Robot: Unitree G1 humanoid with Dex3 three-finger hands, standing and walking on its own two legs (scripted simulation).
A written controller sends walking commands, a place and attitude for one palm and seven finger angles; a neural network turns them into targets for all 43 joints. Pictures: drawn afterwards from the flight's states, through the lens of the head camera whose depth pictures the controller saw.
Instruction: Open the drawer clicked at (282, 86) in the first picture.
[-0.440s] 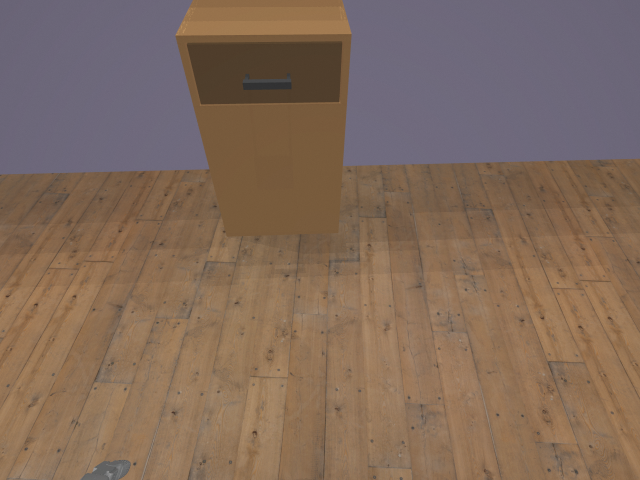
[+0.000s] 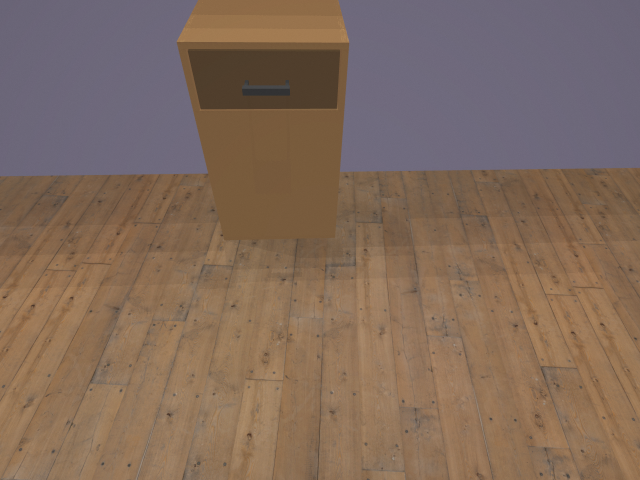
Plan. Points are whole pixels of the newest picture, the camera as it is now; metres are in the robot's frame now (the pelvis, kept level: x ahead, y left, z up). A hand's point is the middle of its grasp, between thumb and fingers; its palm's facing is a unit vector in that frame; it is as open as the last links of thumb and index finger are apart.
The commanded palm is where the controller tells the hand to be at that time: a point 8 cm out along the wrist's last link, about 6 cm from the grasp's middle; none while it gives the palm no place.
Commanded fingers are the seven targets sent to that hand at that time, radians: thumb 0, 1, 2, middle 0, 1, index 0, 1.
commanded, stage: stand and wait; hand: left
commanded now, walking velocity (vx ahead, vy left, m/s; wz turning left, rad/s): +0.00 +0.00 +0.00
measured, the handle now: (266, 86) +1.15 +0.23 -0.07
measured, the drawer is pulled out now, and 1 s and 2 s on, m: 0.00 0.00 0.00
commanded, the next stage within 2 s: look at it before walking up in 0.38 s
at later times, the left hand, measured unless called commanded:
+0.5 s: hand out of the picture +0.07 +0.25 -0.15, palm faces -0.03 -0.94 -0.34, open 7.3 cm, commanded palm none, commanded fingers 0.00 0.90 0.90 -0.20 -0.30 -0.20 -0.30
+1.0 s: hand out of the picture +0.05 +0.25 -0.15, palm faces -0.04 -0.94 -0.34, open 7.3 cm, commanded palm none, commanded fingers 0.00 0.90 0.90 -0.20 -0.30 -0.20 -0.30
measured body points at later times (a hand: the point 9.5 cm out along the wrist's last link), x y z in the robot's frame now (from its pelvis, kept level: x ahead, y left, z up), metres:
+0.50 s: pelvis -0.02 +0.00 +0.00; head -0.02 +0.00 +0.45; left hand +0.07 +0.29 -0.13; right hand +0.06 -0.30 -0.13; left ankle -0.01 +0.13 -0.74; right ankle -0.01 -0.12 -0.74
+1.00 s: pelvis -0.02 +0.00 +0.00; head -0.02 +0.00 +0.45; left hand +0.05 +0.30 -0.13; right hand +0.05 -0.30 -0.13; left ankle -0.01 +0.13 -0.74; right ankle -0.01 -0.12 -0.74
